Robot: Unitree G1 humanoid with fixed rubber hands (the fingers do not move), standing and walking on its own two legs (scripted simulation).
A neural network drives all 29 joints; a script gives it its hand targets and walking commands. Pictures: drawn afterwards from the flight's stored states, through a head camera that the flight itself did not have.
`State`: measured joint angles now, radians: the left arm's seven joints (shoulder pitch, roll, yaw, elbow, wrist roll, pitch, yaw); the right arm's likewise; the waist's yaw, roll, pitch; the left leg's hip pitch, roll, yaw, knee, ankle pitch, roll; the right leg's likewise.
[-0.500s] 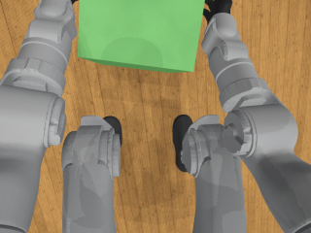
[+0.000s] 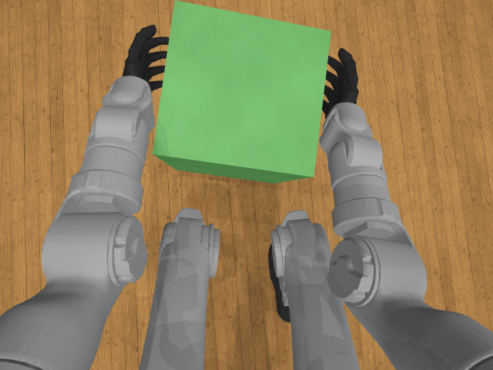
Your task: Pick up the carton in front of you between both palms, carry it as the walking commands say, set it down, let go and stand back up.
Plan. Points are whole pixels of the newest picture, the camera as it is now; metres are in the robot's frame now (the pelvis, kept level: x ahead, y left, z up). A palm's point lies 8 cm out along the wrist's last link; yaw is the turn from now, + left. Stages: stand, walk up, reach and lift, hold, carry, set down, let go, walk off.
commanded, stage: reach and lift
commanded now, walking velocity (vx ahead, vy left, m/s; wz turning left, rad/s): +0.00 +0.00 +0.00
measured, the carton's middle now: (237, 115) +0.49 +0.03 -0.15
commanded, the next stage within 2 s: none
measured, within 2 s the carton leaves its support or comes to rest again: neither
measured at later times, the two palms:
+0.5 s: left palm (104, 52) +0.47 +0.17 +0.07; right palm (409, 74) +0.47 -0.13 +0.08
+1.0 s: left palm out of the picture +0.43 +0.16 +0.23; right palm out of the picture +0.43 -0.14 +0.24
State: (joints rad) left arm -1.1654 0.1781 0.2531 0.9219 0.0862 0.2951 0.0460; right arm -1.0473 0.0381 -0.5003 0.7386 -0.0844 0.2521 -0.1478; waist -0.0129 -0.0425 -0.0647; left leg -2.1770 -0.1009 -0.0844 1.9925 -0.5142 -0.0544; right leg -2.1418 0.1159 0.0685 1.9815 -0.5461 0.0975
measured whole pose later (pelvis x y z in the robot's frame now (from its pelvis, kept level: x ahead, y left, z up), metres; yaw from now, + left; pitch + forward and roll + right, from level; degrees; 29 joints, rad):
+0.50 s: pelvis +0.03 +0.00 +0.13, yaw +1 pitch +39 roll -1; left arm -0.82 0.03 0.31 0.69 0.14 0.33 0.04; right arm -0.77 0.10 -0.44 0.59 -0.12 0.30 -0.11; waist -0.01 -0.03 -0.22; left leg -1.76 -0.10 -0.10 1.59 -0.50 -0.05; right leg -1.74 0.12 0.10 1.59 -0.53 0.07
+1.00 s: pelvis +0.09 -0.01 +0.27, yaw +2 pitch +22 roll +0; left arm -0.45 -0.07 0.29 0.64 0.17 0.29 0.04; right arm -0.43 0.15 -0.36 0.59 -0.17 0.26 -0.07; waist -0.01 -0.02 -0.22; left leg -1.00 -0.08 -0.13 1.03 -0.41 -0.03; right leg -0.98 0.09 0.13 1.03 -0.43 0.03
